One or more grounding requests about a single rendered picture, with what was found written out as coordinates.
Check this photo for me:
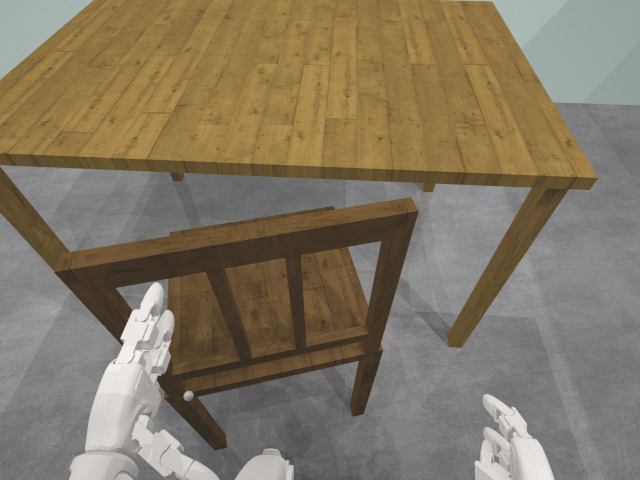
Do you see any table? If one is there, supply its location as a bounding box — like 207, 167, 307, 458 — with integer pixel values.
0, 0, 598, 348

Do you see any robot left thigh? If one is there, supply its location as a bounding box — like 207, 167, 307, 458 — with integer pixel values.
235, 455, 294, 480

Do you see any chair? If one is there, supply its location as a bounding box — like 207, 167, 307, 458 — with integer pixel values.
54, 197, 419, 450

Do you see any left robot hand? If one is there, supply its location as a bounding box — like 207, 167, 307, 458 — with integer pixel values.
85, 282, 220, 480

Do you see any left robot shin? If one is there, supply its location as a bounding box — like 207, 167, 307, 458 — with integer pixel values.
262, 449, 282, 457

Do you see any right robot hand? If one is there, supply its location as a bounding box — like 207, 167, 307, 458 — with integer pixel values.
475, 394, 555, 480

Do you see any left robot forearm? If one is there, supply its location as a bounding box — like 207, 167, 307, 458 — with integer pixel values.
69, 451, 139, 480

